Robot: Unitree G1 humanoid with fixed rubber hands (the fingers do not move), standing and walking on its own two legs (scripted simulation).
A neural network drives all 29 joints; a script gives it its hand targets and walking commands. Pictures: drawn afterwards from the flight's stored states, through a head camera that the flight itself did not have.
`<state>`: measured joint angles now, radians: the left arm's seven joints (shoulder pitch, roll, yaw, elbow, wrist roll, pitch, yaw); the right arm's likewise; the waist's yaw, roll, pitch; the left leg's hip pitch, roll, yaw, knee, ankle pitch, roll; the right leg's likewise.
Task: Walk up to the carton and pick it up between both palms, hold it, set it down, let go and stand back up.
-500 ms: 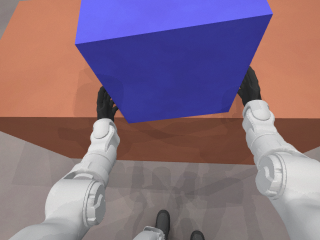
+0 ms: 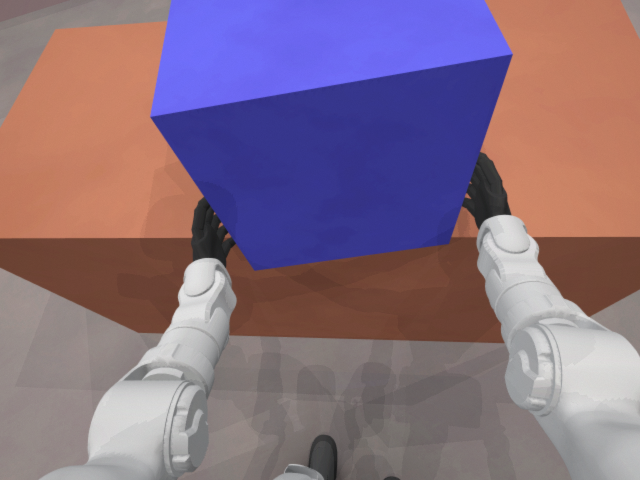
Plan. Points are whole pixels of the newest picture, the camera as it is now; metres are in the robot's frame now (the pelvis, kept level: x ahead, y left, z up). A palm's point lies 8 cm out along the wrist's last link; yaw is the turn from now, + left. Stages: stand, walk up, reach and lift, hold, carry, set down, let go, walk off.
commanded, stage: reach and lift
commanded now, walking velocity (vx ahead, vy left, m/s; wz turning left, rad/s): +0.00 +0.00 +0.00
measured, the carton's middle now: (329, 111) +0.56 +0.05 +0.08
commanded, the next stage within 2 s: none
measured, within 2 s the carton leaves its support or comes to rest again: neither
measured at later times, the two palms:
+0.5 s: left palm (191, 262) +0.37 +0.21 +0.01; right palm (490, 190) +0.46 -0.14 +0.07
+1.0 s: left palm (174, 226) +0.39 +0.21 +0.08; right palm (521, 158) +0.45 -0.15 +0.13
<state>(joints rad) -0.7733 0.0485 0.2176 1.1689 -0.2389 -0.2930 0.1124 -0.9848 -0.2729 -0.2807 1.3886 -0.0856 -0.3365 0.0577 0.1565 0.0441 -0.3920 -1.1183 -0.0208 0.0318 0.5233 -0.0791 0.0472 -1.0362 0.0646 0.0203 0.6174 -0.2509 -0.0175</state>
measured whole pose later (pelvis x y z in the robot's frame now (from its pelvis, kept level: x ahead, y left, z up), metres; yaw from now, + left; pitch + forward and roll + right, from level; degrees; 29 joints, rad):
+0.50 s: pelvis -0.02 +0.01 +0.00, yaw +0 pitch +34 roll -2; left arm -0.74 0.05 0.22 1.10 -0.23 -0.12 0.20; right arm -1.01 -0.25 -0.28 1.37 -0.09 -0.20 0.06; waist 0.11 0.00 -0.44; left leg -1.07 -0.02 0.03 0.55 -0.07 0.06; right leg -0.98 0.06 0.02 0.62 -0.24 -0.02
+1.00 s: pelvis -0.02 +0.01 +0.01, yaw +0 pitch +26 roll -1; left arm -0.85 0.09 0.22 1.11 -0.15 0.00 0.22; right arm -1.06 -0.26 -0.28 1.37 -0.09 -0.13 0.04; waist 0.10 0.00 -0.39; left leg -0.91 -0.02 0.03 0.55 -0.09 0.05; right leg -0.82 0.06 0.02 0.62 -0.25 -0.02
